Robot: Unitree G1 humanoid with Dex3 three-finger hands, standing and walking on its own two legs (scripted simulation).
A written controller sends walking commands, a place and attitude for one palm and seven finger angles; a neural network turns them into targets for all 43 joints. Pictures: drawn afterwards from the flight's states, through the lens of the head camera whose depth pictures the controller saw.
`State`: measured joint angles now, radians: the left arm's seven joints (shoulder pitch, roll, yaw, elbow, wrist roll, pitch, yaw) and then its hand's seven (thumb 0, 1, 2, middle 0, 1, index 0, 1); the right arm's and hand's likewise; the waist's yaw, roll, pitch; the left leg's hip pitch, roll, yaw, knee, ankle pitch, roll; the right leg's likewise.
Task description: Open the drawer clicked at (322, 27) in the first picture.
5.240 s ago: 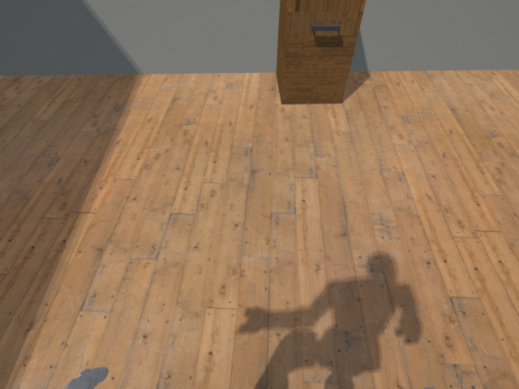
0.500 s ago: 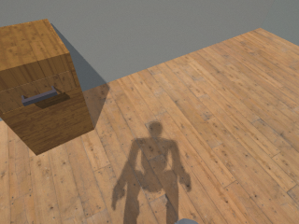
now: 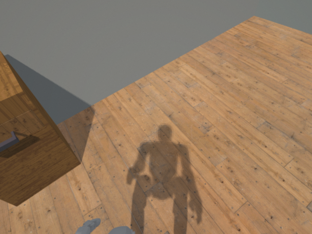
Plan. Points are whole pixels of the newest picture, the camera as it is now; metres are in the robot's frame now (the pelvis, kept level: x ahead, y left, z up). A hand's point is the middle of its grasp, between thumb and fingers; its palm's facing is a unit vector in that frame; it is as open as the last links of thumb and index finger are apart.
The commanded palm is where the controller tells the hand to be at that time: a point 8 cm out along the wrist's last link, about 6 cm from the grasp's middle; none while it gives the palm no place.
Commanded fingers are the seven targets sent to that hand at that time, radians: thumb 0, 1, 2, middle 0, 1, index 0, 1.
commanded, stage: turn to face it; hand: left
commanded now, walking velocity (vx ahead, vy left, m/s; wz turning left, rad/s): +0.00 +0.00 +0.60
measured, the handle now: out of the picture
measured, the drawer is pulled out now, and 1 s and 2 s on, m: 0.00 0.00 0.00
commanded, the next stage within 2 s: take the last steps up to it in 0.96 s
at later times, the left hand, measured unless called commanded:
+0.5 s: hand out of the picture +0.02 +0.27 -0.17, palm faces +0.35 -0.91 -0.24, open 7.4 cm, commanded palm none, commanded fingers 0.00 0.90 0.90 -0.20 -0.30 -0.20 -0.30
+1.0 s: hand out of the picture -0.01 +0.18 -0.14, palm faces +0.54 -0.79 -0.28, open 7.4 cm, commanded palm none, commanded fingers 0.00 0.90 0.90 -0.20 -0.30 -0.20 -0.30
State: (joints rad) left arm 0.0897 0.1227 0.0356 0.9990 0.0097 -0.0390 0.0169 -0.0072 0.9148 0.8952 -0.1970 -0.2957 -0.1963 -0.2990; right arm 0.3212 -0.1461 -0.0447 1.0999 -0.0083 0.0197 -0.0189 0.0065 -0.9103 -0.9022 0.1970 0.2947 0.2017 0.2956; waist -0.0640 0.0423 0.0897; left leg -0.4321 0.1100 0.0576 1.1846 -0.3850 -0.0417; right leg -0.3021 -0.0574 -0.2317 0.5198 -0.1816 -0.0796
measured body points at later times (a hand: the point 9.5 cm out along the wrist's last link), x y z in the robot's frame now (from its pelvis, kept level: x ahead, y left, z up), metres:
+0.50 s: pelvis +0.02 +0.04 +0.01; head +0.06 +0.08 +0.45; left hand +0.00 +0.32 -0.15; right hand +0.16 -0.18 -0.13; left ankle +0.02 +0.13 -0.73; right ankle +0.05 -0.11 -0.65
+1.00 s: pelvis +0.03 -0.02 +0.01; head +0.06 -0.04 +0.46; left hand -0.04 +0.22 -0.12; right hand +0.22 -0.21 -0.15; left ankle -0.08 +0.09 -0.64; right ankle +0.08 -0.11 -0.73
